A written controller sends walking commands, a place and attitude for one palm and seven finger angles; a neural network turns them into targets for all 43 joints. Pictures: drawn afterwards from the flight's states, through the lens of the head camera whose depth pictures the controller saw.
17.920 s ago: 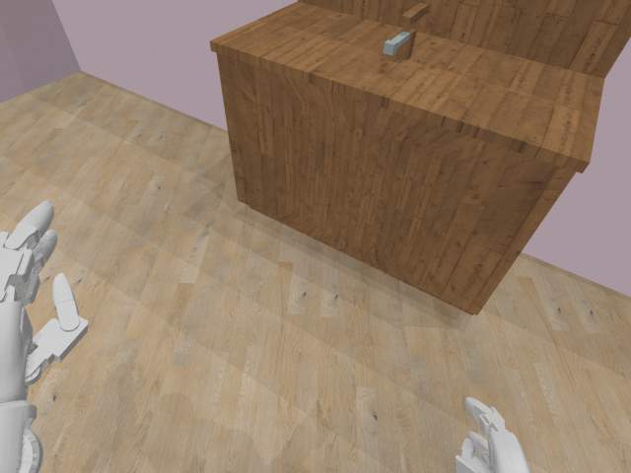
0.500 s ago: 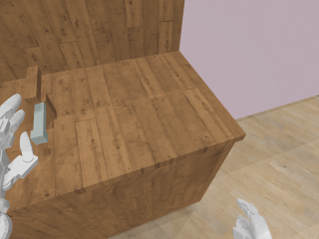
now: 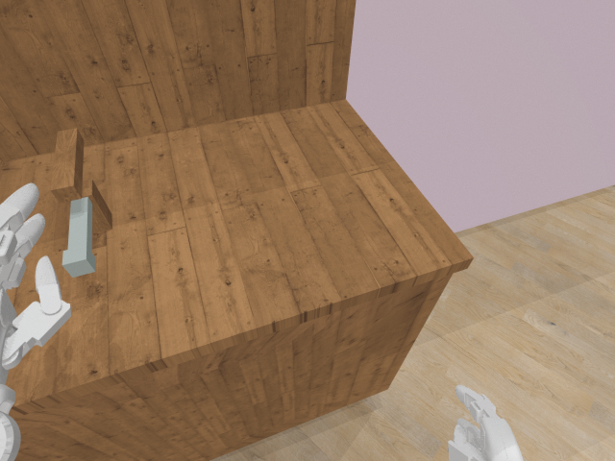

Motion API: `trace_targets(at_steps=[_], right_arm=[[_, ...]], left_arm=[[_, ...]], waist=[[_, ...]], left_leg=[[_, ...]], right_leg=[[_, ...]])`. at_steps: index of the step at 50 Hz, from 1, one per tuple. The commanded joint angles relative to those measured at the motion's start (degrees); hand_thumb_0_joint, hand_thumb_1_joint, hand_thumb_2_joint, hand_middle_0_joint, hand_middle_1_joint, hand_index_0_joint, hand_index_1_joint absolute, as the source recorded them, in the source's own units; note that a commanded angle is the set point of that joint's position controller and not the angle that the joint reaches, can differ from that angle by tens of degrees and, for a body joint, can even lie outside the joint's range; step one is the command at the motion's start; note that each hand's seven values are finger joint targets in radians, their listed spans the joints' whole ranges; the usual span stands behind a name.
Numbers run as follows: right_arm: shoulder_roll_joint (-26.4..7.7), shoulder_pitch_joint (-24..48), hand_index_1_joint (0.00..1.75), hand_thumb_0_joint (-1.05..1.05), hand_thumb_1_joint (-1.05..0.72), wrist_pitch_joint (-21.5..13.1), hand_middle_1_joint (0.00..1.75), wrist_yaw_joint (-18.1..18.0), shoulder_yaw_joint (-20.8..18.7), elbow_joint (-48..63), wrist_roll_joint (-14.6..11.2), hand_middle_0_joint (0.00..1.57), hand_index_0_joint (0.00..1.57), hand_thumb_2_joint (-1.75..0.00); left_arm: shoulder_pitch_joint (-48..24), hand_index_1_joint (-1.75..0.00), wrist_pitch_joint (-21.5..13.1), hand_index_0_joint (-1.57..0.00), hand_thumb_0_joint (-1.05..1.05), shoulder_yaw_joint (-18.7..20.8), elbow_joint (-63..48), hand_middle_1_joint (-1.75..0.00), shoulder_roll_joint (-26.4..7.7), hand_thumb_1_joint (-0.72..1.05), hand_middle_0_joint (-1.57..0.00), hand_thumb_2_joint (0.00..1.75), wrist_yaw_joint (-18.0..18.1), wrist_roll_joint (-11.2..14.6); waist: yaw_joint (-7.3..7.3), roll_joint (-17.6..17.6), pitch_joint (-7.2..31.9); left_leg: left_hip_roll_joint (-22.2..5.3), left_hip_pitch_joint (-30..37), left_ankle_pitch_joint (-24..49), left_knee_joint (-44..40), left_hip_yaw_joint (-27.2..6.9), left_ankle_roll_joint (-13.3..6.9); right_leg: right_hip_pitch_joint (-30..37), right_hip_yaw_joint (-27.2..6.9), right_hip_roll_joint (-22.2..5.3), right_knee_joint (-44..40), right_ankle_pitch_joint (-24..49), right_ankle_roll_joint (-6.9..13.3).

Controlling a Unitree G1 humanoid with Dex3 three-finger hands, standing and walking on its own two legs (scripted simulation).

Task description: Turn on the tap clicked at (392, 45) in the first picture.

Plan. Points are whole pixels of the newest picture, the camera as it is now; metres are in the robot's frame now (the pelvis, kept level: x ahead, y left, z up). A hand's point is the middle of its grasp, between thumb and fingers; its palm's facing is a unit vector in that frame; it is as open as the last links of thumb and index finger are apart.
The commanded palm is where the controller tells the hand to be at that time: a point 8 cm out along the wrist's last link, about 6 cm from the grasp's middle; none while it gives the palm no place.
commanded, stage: shuffle to correct the standing spot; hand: left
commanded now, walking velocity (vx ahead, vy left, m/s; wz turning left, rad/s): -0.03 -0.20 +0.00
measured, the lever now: (79, 261) +0.33 +0.32 +0.07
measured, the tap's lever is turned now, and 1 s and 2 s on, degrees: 0 0 0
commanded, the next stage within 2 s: come to a stop and stand still in 0.18 s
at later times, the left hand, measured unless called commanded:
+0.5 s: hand out of the picture +0.25 +0.29 +0.22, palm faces +0.48 -0.75 -0.46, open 7.4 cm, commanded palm +0.15 +0.28 +0.18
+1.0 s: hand out of the picture +0.18 +0.30 +0.17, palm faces +0.37 -0.88 -0.31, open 7.4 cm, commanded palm +0.13 +0.33 +0.18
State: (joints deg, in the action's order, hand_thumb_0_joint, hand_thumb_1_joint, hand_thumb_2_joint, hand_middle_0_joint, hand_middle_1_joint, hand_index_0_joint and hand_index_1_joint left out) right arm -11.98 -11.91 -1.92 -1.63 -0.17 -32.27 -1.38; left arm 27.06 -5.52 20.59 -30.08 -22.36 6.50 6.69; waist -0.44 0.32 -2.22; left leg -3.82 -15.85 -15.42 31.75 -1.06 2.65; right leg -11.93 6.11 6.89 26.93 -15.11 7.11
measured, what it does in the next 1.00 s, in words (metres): shifts its weight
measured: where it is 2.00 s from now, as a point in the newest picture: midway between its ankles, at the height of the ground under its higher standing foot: outside the picture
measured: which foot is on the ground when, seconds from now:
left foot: down 0.00-1.00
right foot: down 0.00-1.00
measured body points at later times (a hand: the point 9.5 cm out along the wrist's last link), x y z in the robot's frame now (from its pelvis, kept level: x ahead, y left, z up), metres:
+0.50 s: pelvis -0.02 +0.01 +0.00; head +0.03 +0.00 +0.45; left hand +0.22 +0.33 +0.24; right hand +0.15 -0.23 -0.09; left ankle +0.02 +0.15 -0.73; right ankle +0.00 -0.03 -0.73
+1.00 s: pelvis -0.05 +0.07 +0.01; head -0.06 +0.08 +0.46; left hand +0.16 +0.35 +0.19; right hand +0.10 -0.17 -0.07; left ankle -0.01 +0.14 -0.73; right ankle +0.00 -0.03 -0.73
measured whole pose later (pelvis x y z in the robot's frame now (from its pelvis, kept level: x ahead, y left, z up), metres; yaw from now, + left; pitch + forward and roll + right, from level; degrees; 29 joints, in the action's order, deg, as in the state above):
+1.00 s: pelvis -0.05 +0.07 +0.01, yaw -4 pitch -3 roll -1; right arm -12.3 -13.8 -7.3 -1.6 1.6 -34.7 -1.1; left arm 20.8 -10.2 18.7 -21.3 -18.7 6.4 2.1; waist 1.7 0.0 -0.6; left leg 1.7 -13.5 -12.2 28.1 1.7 -3.0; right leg -13.4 3.1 3.0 24.1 -9.1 2.1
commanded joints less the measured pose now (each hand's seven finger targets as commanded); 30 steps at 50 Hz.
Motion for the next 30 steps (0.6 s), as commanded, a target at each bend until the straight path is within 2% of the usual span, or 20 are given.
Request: trace_targets(at_steps=[1,3,8,9,14,15,17,18,19,20,21,22,23,24,25,26,27,28,29,30], right_arm=[[-6.6,5.3,0.30,0.00,-0.90,-2.8,0.30,-0.2,-2.5,9.8,-0.2,0.20,0.20,-0.90],[-6.5,5.1,0.30,0.00,-0.90,-2.8,0.30,0.0,-2.5,10.1,-0.3,0.20,0.20,-0.90],[-6.3,5.0,0.30,0.00,-0.90,-3.0,0.30,-0.2,-2.5,10.3,-0.4,0.20,0.20,-0.90],[-6.1,5.6,0.30,0.00,-0.90,-3.2,0.30,-0.4,-2.2,10.0,-0.5,0.20,0.20,-0.90],[-6.2,5.8,0.30,0.00,-0.90,-3.4,0.30,-0.7,-2.1,9.9,-0.2,0.20,0.20,-0.90],[-6.4,5.5,0.30,0.00,-0.90,-3.3,0.30,-0.6,-1.8,9.8,0.0,0.20,0.20,-0.90],[-6.4,5.0,0.30,0.00,-0.90,-3.4,0.30,-0.4,-1.9,9.8,-0.2,0.20,0.20,-0.90],[-8.9,-8.3,0.30,0.00,-0.90,-8.5,0.30,-1.7,-5.7,2.9,1.5,0.20,0.20,-0.90],[-7.3,-0.5,0.30,0.00,-0.90,-7.6,0.30,-1.7,-5.2,3.1,-0.5,0.20,0.20,-0.90],[-7.3,2.7,0.30,0.00,-0.90,-6.7,0.30,-0.2,-4.5,6.5,0.4,0.20,0.20,-0.90],[-8.4,2.0,0.30,0.00,-0.90,-7.3,0.30,0.1,-4.6,6.4,0.5,0.20,0.20,-0.90],[-8.6,0.7,0.30,0.00,-0.90,-7.2,0.30,0.8,-4.9,7.2,-0.1,0.20,0.20,-0.90],[-8.6,0.2,0.30,0.00,-0.90,-7.1,0.30,1.9,-5.0,8.0,-0.7,0.20,0.20,-0.90],[-7.8,1.5,0.30,0.00,-0.90,-7.1,0.30,3.1,-4.6,8.7,-1.5,0.20,0.20,-0.90],[-8.2,1.7,0.30,0.00,-0.90,-6.5,0.30,3.9,-4.5,10.3,-1.5,0.20,0.20,-0.90],[-7.7,3.3,0.30,0.00,-0.90,-6.2,0.30,4.3,-4.0,11.7,-1.6,0.20,0.20,-0.90],[-7.0,4.0,0.30,0.00,-0.90,-6.2,0.30,4.2,-3.5,12.4,-1.8,0.20,0.20,-0.90],[-6.5,4.3,0.30,0.00,-0.90,-6.2,0.30,3.6,-3.3,12.7,-1.9,0.20,0.20,-0.90],[-6.0,4.7,0.30,0.00,-0.90,-5.8,0.30,2.9,-2.8,11.7,-1.9,0.20,0.20,-0.90],[-5.3,5.1,0.30,0.00,-0.90,-5.6,0.30,1.9,-2.4,12.1,-1.4,0.20,0.20,-0.90]], left_arm=[[-2.4,-0.30,-3.6,-0.20,0.00,6.8,-11.1,-0.30,-10.1,0.90,-0.20,0.90,0.6,-0.3],[-2.3,-0.30,-3.6,-0.20,0.00,6.9,-11.5,-0.30,-10.2,0.90,-0.20,0.90,0.6,-0.3],[-2.2,-0.30,-3.9,-0.20,0.00,7.3,-13.5,-0.30,-10.8,0.90,-0.20,0.90,0.8,-0.1],[-2.0,-0.30,-4.0,-0.20,0.00,7.7,-14.2,-0.30,-11.5,0.90,-0.20,0.90,0.9,0.2],[-1.9,-0.30,-4.0,-0.20,0.00,7.8,-14.0,-0.30,-11.5,0.90,-0.20,0.90,1.0,-0.1],[-1.7,-0.30,-4.0,-0.20,0.00,7.1,-13.0,-0.30,-10.5,0.90,-0.20,0.90,1.1,-0.4],[-1.5,-0.30,-3.7,-0.20,0.00,6.9,-10.9,-0.30,-9.8,0.90,-0.20,0.90,1.3,-0.5],[-56.8,-0.30,-10.0,-0.20,0.00,39.1,-19.7,-0.30,-52.8,0.90,-0.20,0.90,-0.8,-8.9],[-39.3,-0.30,-7.1,-0.20,0.00,24.2,3.7,-0.30,-31.6,0.90,-0.20,0.90,-1.9,-3.6],[-28.8,-0.30,-6.7,-0.20,0.00,16.4,-1.6,-0.30,-20.2,0.90,-0.20,0.90,-1.7,-2.3],[-23.5,-0.30,-6.1,-0.20,0.00,12.1,5.7,-0.30,-15.5,0.90,-0.20,0.90,-2.8,-2.9],[-18.4,-0.30,-6.1,-0.20,0.00,8.7,5.8,-0.30,-12.3,0.90,-0.20,0.90,-3.9,-2.7],[-11.8,-0.30,-6.0,-0.20,0.00,6.6,3.6,-0.30,-9.4,0.90,-0.20,0.90,-4.3,-2.2],[-5.7,-0.30,-5.8,-0.20,0.00,2.0,2.5,-0.30,-3.4,0.90,-0.20,0.90,-4.8,-1.6],[-2.5,-0.30,-5.6,-0.20,0.00,2.2,-1.1,-0.30,-3.8,0.90,-0.20,0.90,-4.8,-2.1],[-1.3,-0.30,-5.6,-0.20,0.00,2.8,-5.0,-0.30,-4.7,0.90,-0.20,0.90,-4.7,-2.6],[-0.8,-0.30,-5.5,-0.20,0.00,4.1,-6.7,-0.30,-6.2,0.90,-0.20,0.90,-4.4,-3.1],[-0.1,-0.30,-5.5,-0.20,0.00,6.7,-7.0,-0.30,-8.8,0.90,-0.20,0.90,-3.6,-3.3],[2.8,-0.30,-5.5,-0.20,0.00,11.4,-6.8,-0.30,-13.4,0.90,-0.20,0.90,-1.7,-3.3],[2.4,-0.30,-6.0,-0.20,0.00,12.8,-7.2,-0.30,-14.1,0.90,-0.20,0.90,-1.1,-2.7]], waist=[[0.10,2.2,6.9],[0.06,2.3,6.2],[0.05,1.6,7.3],[-0.12,3.0,7.6],[-0.02,5.9,7.8],[0.06,5.7,8.0],[0.20,3.9,8.1],[1.06,-11.1,0.0],[0.24,4.3,2.8],[1.50,6.5,7.7],[1.50,7.2,9.9],[1.73,8.2,12.2],[1.67,7.7,13.5],[1.78,8.1,15.7],[2.47,7.1,16.8],[3.31,4.8,15.9],[3.44,-0.8,14.3],[3.08,-9.6,12.0],[2.92,-13.7,11.7],[2.75,-18.8,9.5]], left_leg=[[-4.5,2.3,8.5,-2.1,-3.6,-5.1],[-4.1,1.6,5.1,-1.6,-3.1,-5.0],[-3.6,2.7,3.2,-1.6,-2.9,-4.7],[-3.8,3.9,4.3,-2.6,-3.4,-4.9],[-5.6,3.1,6.3,-5.5,-5.3,-5.4],[-5.5,2.2,6.8,-5.6,-5.3,-5.5],[-4.3,1.7,5.5,-4.2,-4.2,-5.2],[-0.4,-1.6,7.7,-2.7,8.9,-4.0],[-4.8,3.9,13.1,-5.0,4.0,-3.7],[-4.4,7.9,16.3,-1.7,1.5,-4.3],[-3.0,8.4,16.6,-1.1,2.5,-4.7],[-2.8,9.9,17.0,-0.7,3.9,-6.0],[-3.2,9.3,16.4,-1.5,4.0,-7.0],[-4.6,11.2,20.0,-1.8,2.2,-8.6],[-6.3,8.6,23.1,-1.8,-0.8,-9.7],[-6.3,4.2,21.9,-1.3,-1.2,-9.2],[-4.2,0.3,16.1,0.2,1.2,-7.2],[-1.0,-2.7,6.8,3.2,3.0,-5.3],[1.6,-2.9,1.5,4.9,4.3,-4.4],[3.8,-5.9,-4.0,8.6,4.8,-4.0]], right_leg=[[1.6,-9.7,-11.6,-6.2,13.9,-7.2],[1.0,-10.6,-12.0,-7.4,11.8,-7.2],[0.2,-11.2,-12.5,-7.7,9.3,-6.2],[-0.2,-10.9,-12.4,-7.2,9.9,-5.5],[1.4,-9.3,-10.6,-5.8,10.7,-6.4],[2.8,-8.7,-10.3,-5.8,10.8,-6.9],[3.7,-10.2,-11.2,-7.1,10.9,-7.1],[-1.2,-8.9,-8.1,-11.9,30.2,-18.6],[-3.1,-7.4,-14.8,-1.7,27.4,-9.0],[-1.8,-12.6,-12.7,0.7,29.6,-8.8],[-0.5,-11.9,-11.6,1.6,29.4,-9.8],[-0.3,-11.4,-11.6,3.4,32.6,-12.6],[1.2,-10.0,-11.0,6.4,34.2,-15.2],[0.9,-7.8,-10.0,11.5,33.8,-15.8],[2.6,-7.3,-9.2,13.4,26.8,-15.0],[5.4,-7.2,-9.1,9.3,19.5,-13.7],[8.3,-7.4,-9.7,2.8,17.7,-12.6],[8.2,-9.3,-11.2,-2.4,17.3,-11.6],[6.6,-11.2,-13.6,-5.2,19.1,-8.9],[5.6,-14.2,-16.4,-8.2,19.6,-8.0]])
